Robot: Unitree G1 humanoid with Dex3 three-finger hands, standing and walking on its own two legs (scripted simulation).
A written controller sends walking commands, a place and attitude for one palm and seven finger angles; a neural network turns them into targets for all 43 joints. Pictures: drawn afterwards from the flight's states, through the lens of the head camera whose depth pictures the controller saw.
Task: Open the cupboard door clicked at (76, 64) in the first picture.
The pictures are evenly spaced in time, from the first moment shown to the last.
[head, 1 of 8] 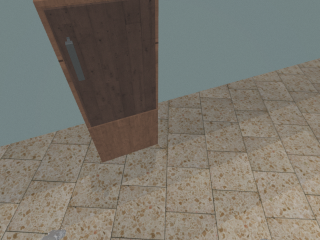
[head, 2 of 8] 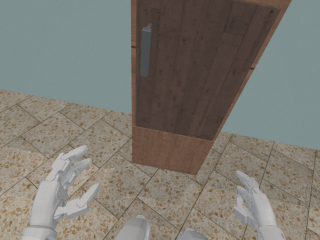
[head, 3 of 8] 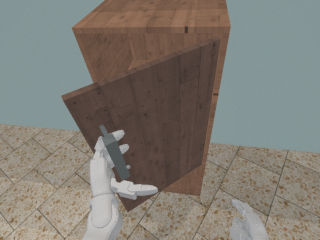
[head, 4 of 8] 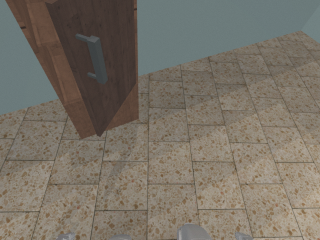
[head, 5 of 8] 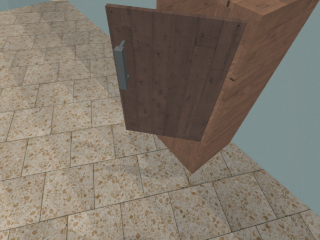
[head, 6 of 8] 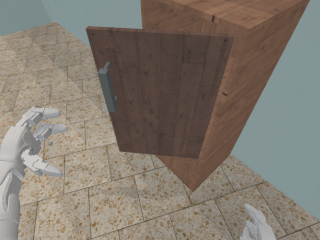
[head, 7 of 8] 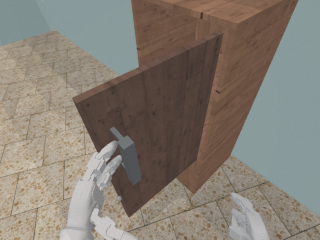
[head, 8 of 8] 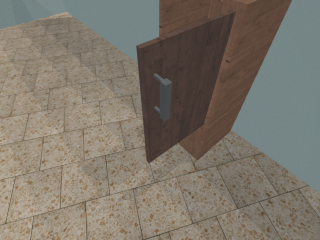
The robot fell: no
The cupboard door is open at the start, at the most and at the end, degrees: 0 88 88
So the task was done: yes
